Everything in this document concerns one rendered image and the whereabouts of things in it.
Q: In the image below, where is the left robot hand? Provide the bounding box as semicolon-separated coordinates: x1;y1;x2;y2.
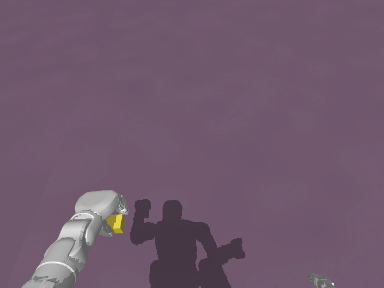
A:
75;190;129;237

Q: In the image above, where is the left robot arm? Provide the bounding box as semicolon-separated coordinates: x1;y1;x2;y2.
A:
21;211;102;288

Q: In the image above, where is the right robot hand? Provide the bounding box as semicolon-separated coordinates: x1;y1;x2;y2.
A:
308;272;335;288

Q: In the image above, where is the small box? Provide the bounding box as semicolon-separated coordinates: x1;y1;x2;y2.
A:
106;214;125;233

